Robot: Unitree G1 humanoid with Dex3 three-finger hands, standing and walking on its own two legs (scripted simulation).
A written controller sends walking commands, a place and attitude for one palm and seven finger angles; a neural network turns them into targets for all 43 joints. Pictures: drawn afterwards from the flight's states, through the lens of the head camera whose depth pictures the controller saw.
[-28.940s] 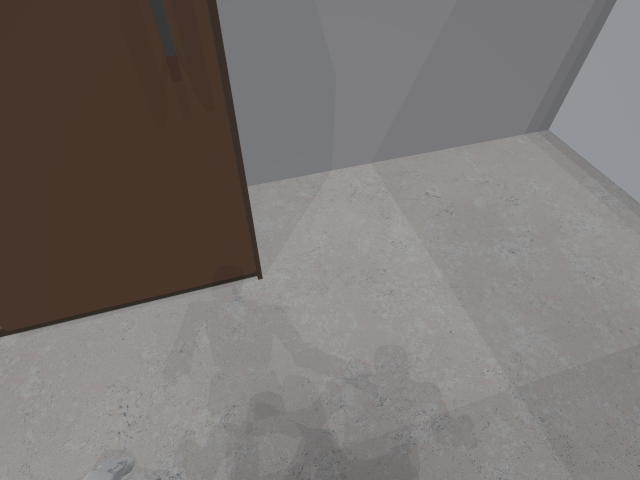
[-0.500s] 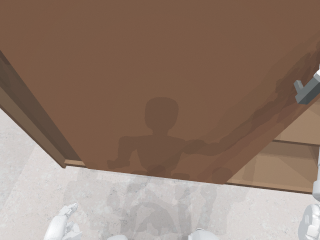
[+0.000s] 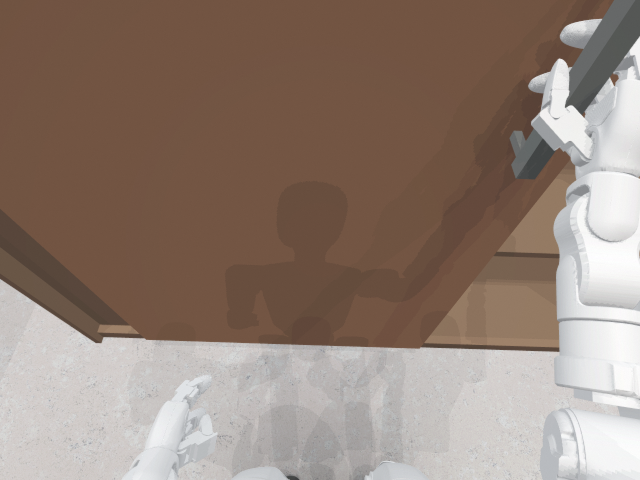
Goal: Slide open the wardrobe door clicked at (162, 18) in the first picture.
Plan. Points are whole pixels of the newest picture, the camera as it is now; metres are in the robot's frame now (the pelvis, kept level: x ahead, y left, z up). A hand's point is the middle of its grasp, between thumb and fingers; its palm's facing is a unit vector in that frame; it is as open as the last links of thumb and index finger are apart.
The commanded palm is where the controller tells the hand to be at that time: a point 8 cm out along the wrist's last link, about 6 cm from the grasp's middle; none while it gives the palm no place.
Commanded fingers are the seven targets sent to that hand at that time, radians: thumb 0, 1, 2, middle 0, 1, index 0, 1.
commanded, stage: stop walking and hold the door there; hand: right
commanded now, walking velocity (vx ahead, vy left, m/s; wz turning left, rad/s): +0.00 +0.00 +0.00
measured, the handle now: (576, 67) +0.46 -0.21 +0.25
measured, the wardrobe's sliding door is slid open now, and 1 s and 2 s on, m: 0.66 0.66 0.66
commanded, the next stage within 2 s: loosen the grip on the handle in 0.40 s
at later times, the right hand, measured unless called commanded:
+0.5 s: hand (549, 115) +0.42 -0.19 +0.23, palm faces +0.15 +0.98 -0.10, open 5.9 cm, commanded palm +0.39 -0.23 +0.22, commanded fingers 0.00 -0.78 -0.84 0.45 1.40 0.45 1.40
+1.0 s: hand (563, 116) +0.41 -0.19 +0.23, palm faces +0.20 +0.97 -0.11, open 14.6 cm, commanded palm +0.38 -0.24 +0.22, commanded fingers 0.00 0.55 -0.20 0.25 1.15 0.25 1.15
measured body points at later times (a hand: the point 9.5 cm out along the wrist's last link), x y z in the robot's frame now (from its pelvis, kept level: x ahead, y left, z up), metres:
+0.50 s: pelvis +0.00 -0.04 +0.00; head +0.03 -0.03 +0.45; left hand +0.15 +0.19 -0.11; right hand +0.40 -0.24 +0.23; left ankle +0.00 +0.06 -0.74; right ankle +0.00 -0.13 -0.74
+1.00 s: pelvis -0.04 -0.02 +0.00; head -0.02 -0.01 +0.45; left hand +0.00 +0.27 -0.12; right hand +0.40 -0.25 +0.24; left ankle +0.00 +0.07 -0.74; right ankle +0.00 -0.13 -0.74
